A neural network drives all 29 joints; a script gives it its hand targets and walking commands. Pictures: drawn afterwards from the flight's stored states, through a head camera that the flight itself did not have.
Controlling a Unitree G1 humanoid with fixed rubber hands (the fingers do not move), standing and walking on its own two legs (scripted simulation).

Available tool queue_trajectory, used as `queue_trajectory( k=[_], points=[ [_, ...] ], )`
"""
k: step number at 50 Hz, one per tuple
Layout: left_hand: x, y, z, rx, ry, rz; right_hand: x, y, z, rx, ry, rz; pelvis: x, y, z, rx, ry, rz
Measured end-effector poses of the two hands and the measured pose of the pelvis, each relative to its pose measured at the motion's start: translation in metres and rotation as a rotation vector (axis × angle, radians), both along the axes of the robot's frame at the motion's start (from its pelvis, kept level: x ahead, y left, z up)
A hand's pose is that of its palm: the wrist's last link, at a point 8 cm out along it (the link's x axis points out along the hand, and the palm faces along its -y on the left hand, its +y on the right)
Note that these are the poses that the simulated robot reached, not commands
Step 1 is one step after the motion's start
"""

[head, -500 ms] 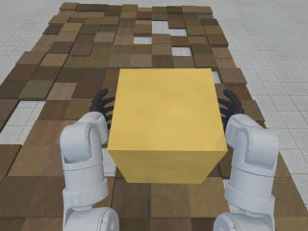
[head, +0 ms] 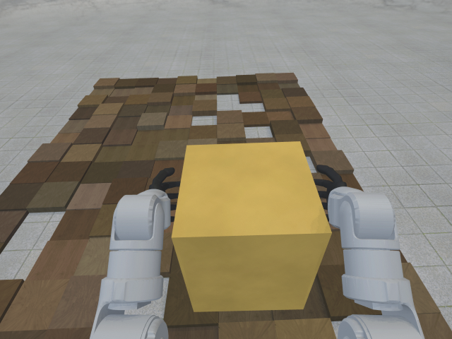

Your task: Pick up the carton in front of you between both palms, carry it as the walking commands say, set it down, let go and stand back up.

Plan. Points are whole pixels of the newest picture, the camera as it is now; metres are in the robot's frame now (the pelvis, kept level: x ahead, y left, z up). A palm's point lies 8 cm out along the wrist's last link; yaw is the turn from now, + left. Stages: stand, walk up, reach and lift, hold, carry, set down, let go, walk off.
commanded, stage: carry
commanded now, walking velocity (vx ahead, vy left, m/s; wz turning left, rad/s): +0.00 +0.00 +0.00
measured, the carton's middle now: (245, 228) +0.33 +0.00 +0.06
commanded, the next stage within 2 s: none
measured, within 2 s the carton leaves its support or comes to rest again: neither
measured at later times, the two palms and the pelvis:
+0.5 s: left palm (175, 212) +0.31 +0.13 +0.13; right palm (354, 212) +0.31 -0.17 +0.13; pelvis -0.04 -0.02 +0.00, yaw -1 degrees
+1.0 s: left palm (177, 219) +0.29 +0.12 +0.13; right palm (362, 221) +0.29 -0.18 +0.13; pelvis -0.05 -0.03 +0.00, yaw -1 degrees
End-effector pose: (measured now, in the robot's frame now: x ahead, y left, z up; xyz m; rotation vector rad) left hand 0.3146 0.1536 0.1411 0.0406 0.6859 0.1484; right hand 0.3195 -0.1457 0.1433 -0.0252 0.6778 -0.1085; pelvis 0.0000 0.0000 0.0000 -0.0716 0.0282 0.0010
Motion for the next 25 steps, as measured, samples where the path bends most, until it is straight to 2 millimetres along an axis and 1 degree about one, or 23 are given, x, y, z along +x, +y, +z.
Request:
queue_trajectory(
  k=[4, 8, 16, 25],
  points=[
    [0.004, -0.006, -0.002, 0.014, 0.054, -0.013, 0.006, -0.006, 0.0, -0.018, 0.054, 0.014, -0.006, -0.008, 0.0, 0.002, -0.008, 0.002],
    [0.005, -0.012, -0.005, 0.021, 0.081, -0.025, 0.006, -0.012, -0.002, -0.023, 0.08, 0.014, -0.014, -0.014, -0.001, 0.005, -0.009, 0.0],
    [0.002, -0.023, -0.012, 0.013, 0.093, -0.037, -0.002, -0.023, -0.01, -0.012, 0.093, -0.01, -0.028, -0.02, -0.002, 0.007, -0.01, -0.005],
    [-0.003, -0.028, -0.016, 0.004, 0.085, -0.035, -0.009, -0.029, -0.014, -0.002, 0.084, -0.024, -0.038, -0.023, -0.003, 0.009, -0.01, -0.011]
  ],
)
